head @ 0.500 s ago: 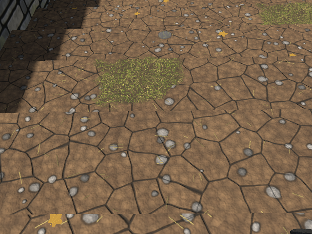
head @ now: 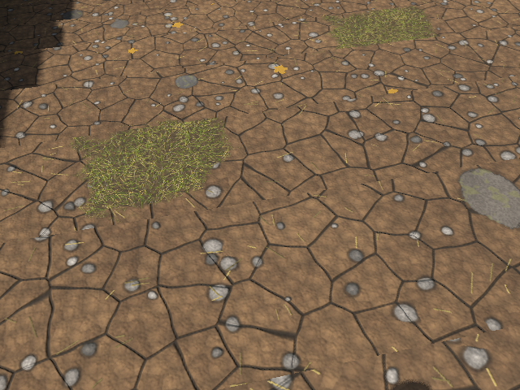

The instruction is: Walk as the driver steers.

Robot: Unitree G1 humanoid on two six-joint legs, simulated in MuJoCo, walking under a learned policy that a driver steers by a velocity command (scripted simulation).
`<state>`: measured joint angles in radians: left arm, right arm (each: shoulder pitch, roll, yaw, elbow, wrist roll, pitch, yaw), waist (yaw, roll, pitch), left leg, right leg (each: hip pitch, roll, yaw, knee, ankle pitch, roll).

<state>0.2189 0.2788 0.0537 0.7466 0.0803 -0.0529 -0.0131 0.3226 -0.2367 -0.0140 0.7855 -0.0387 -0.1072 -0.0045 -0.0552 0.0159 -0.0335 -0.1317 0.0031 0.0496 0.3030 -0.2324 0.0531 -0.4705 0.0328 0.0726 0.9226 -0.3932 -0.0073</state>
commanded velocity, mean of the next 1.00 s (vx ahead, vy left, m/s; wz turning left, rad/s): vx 0.44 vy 0.00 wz -0.02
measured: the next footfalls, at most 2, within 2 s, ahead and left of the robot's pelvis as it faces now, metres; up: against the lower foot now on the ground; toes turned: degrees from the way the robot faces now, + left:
right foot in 0.22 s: +0.16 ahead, -0.14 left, +0.00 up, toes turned -3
left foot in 0.66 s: +0.42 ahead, +0.05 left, +0.00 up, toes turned +0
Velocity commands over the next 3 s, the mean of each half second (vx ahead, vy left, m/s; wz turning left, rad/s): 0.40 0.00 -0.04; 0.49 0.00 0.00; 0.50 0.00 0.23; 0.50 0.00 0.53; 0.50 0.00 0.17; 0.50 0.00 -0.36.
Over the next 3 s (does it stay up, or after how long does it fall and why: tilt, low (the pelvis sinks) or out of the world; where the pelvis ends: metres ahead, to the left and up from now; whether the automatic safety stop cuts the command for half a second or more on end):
stays up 1.52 0.32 -0.38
